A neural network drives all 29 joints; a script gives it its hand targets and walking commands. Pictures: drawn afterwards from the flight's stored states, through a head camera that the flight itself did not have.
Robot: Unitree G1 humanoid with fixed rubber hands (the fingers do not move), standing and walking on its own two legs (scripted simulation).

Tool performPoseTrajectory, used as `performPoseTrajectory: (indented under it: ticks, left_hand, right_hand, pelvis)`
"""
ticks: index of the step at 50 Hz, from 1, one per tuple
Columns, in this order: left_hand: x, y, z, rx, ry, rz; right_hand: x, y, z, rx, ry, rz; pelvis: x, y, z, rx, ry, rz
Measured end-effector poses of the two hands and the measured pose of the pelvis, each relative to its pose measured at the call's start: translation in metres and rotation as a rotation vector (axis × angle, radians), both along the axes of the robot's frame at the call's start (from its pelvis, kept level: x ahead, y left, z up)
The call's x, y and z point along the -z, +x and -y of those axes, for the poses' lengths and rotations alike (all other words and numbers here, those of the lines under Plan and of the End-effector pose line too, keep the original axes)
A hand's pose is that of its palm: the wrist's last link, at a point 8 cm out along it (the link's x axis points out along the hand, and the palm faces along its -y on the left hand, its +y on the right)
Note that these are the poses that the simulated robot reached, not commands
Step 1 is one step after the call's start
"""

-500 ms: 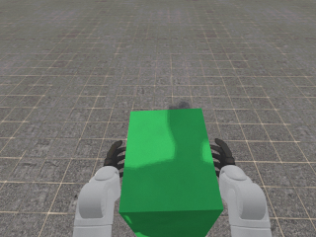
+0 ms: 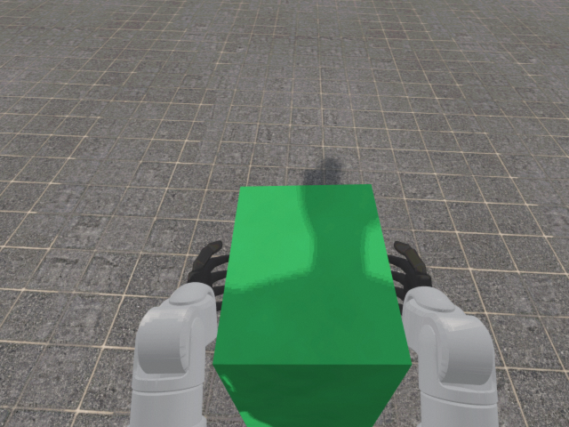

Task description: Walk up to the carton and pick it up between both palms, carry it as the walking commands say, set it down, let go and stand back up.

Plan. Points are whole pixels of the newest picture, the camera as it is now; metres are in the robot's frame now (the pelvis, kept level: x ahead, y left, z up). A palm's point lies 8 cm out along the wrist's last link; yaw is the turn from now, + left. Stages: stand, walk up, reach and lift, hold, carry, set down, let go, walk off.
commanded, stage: carry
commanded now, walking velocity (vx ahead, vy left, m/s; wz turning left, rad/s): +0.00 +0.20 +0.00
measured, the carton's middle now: (307, 310) +0.29 -0.01 +0.01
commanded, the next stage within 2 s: none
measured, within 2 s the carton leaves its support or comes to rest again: neither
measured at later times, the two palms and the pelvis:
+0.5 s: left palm (155, 304) +0.26 +0.18 +0.09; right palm (382, 323) +0.24 -0.09 +0.09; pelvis -0.02 +0.07 +0.01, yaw -3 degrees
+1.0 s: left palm (56, 327) +0.23 +0.28 +0.09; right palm (291, 346) +0.22 +0.01 +0.08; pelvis -0.05 +0.17 +0.01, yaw -3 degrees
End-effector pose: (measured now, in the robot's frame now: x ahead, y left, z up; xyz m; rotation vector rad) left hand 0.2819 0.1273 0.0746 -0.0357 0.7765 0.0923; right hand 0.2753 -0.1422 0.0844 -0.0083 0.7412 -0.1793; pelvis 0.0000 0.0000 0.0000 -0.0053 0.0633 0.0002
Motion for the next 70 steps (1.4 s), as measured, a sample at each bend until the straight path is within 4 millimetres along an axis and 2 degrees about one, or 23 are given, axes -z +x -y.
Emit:
performPoseTrajectory:
  ticks: [3, 7, 14, 20, 25, 28, 31, 36, 42, 46, 51, 56, 63, 66, 70]
  left_hand:
    - [0.006, -0.007, -0.012, 0.003, -0.006, -0.010]
    - [0.004, -0.012, -0.024, -0.002, 0.001, -0.022]
    - [-0.009, -0.009, -0.029, 0.019, 0.020, 0.019]
    - [-0.011, -0.014, -0.034, 0.055, 0.066, 0.002]
    - [-0.014, -0.020, -0.049, 0.061, 0.042, 0.011]
    - [-0.018, -0.017, -0.065, 0.057, 0.031, 0.039]
    - [-0.011, -0.016, -0.088, 0.044, 0.018, 0.035]
    - [0.000, -0.029, -0.120, 0.010, 0.002, -0.010]
    - [-0.005, -0.037, -0.134, -0.011, 0.022, 0.027]
    - [-0.007, -0.043, -0.142, 0.018, 0.069, -0.007]
    - [-0.017, -0.047, -0.159, 0.040, 0.057, 0.003]
    - [-0.022, -0.046, -0.189, 0.044, 0.027, 0.054]
    - [-0.001, -0.072, -0.242, -0.005, -0.007, -0.010]
    - [-0.004, -0.079, -0.253, -0.024, -0.009, 0.005]
    - [-0.011, -0.083, -0.258, -0.021, 0.019, 0.038]
  right_hand:
    - [0.000, -0.004, -0.012, 0.002, -0.005, -0.009]
    - [0.003, -0.009, -0.023, 0.002, 0.010, -0.023]
    - [-0.002, -0.014, -0.029, 0.033, 0.035, 0.020]
    - [0.008, -0.029, -0.035, 0.050, 0.063, 0.002]
    - [-0.005, -0.034, -0.050, 0.050, 0.034, 0.011]
    - [-0.012, -0.029, -0.065, 0.052, 0.029, 0.039]
    - [-0.010, -0.025, -0.088, 0.041, 0.014, 0.035]
    - [-0.002, -0.030, -0.120, 0.007, 0.002, -0.010]
    - [0.002, -0.034, -0.134, 0.004, 0.038, 0.028]
    - [0.014, -0.049, -0.142, 0.023, 0.077, -0.007]
    - [0.000, -0.059, -0.160, 0.038, 0.059, 0.006]
    - [-0.016, -0.057, -0.189, 0.049, 0.032, 0.056]
    - [-0.006, -0.067, -0.242, -0.011, -0.010, -0.010]
    - [-0.007, -0.071, -0.253, -0.018, 0.000, 0.005]
    - [-0.005, -0.078, -0.258, -0.004, 0.037, 0.039]
  pelvis:
    - [-0.001, -0.006, -0.012, 0.020, -0.005, 0.004]
    - [-0.006, -0.013, -0.024, 0.048, -0.012, -0.001]
    - [-0.007, -0.021, -0.039, 0.069, 0.004, -0.021]
    - [-0.006, -0.024, -0.052, 0.064, -0.003, -0.026]
    - [-0.011, -0.022, -0.066, 0.059, 0.013, -0.020]
    - [-0.009, -0.021, -0.082, 0.045, 0.023, -0.018]
    - [-0.005, -0.022, -0.102, 0.048, 0.040, -0.005]
    - [-0.006, -0.031, -0.124, 0.074, 0.013, 0.002]
    - [0.001, -0.043, -0.138, 0.079, 0.040, 0.000]
    - [-0.004, -0.047, -0.153, 0.052, 0.012, 0.006]
    - [-0.013, -0.051, -0.173, 0.048, 0.023, -0.001]
    - [-0.011, -0.056, -0.204, 0.033, 0.027, -0.012]
    - [-0.009, -0.069, -0.240, 0.057, 0.009, 0.004]
    - [-0.008, -0.076, -0.250, 0.064, 0.015, 0.001]
    - [-0.003, -0.086, -0.260, 0.078, 0.036, 0.000]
